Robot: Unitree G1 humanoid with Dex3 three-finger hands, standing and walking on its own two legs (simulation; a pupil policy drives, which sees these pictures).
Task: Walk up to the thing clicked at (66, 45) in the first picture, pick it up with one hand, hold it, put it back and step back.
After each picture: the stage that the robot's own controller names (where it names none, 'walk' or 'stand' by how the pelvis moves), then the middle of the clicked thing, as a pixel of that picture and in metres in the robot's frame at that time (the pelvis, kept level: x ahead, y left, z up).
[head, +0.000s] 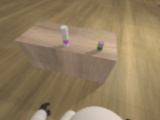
stand; (65, 37) +0.81 +0.33 -0.05
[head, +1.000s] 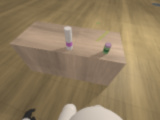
walk; (68, 39) +0.73 +0.25 -0.02
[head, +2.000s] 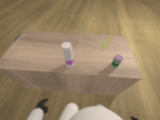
stand; (68, 56) +0.47 +0.20 -0.01
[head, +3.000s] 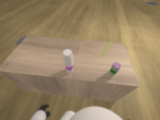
stand; (68, 62) +0.45 +0.20 -0.05
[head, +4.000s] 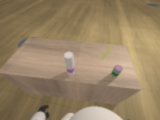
stand; (70, 65) +0.44 +0.19 -0.05
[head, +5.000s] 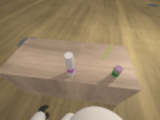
stand; (70, 65) +0.43 +0.19 -0.05
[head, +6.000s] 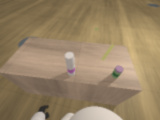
stand; (70, 65) +0.43 +0.18 -0.05
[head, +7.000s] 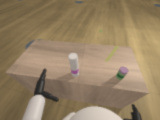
rise first; (74, 66) +0.43 +0.18 -0.05
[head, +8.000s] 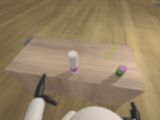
go down; (73, 63) +0.45 +0.18 -0.05
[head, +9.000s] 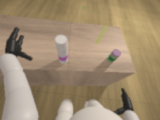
go down; (62, 51) +0.47 +0.17 +0.00
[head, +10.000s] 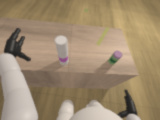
go down; (62, 52) +0.46 +0.17 +0.02
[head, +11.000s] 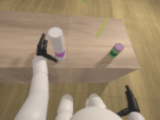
close in; (58, 47) +0.47 +0.18 +0.05
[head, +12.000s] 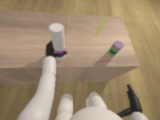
lift; (59, 44) +0.48 +0.17 +0.05
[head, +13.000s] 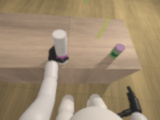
lift; (61, 50) +0.45 +0.16 +0.05
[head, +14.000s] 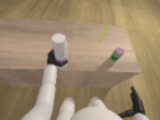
lift; (60, 53) +0.41 +0.18 +0.07
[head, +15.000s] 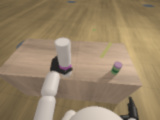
lift; (64, 60) +0.33 +0.16 +0.16
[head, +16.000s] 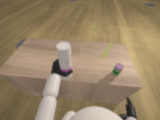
hold; (65, 63) +0.33 +0.17 +0.13
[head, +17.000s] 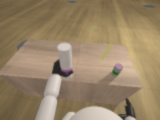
hold; (66, 63) +0.33 +0.16 +0.13
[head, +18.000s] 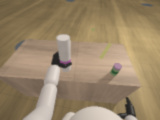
crouch; (64, 55) +0.38 +0.17 +0.14
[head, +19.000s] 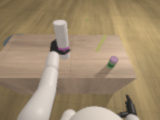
lower; (62, 42) +0.47 +0.17 +0.15
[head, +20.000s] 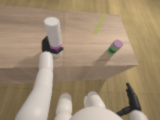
lower; (55, 40) +0.50 +0.18 +0.06
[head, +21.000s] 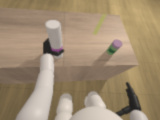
lower; (56, 42) +0.49 +0.18 +0.06
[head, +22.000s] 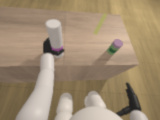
lower; (56, 42) +0.49 +0.18 +0.06
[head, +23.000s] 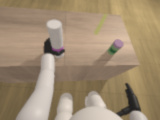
lower; (57, 42) +0.49 +0.17 +0.06
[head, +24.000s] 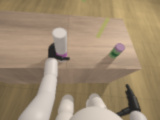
open; (61, 48) +0.46 +0.16 +0.05
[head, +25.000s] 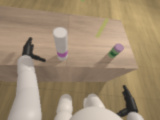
sink last; (61, 47) +0.47 +0.16 +0.04
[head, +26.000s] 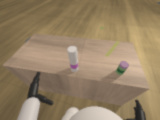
sink last; (73, 60) +0.45 +0.18 +0.00
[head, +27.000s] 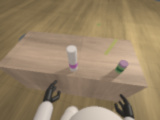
stand; (72, 60) +0.45 +0.17 +0.00
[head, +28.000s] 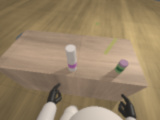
stand; (71, 59) +0.44 +0.17 +0.01
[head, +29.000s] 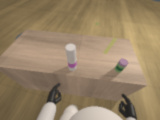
stand; (71, 58) +0.44 +0.17 +0.01
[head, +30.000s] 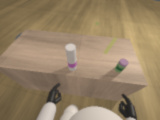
stand; (71, 59) +0.44 +0.17 +0.01
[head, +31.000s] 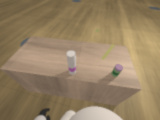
stand; (71, 63) +0.45 +0.18 -0.04
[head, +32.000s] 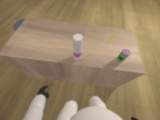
walk; (77, 48) +0.52 +0.11 -0.02
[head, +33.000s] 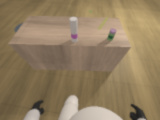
walk; (74, 30) +0.77 +0.23 -0.02
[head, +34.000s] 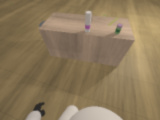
stand; (87, 22) +1.08 +0.13 -0.03
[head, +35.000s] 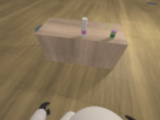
stand; (84, 28) +1.06 +0.15 -0.05
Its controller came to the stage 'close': yes
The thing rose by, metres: 0.20
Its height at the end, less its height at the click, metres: +0.00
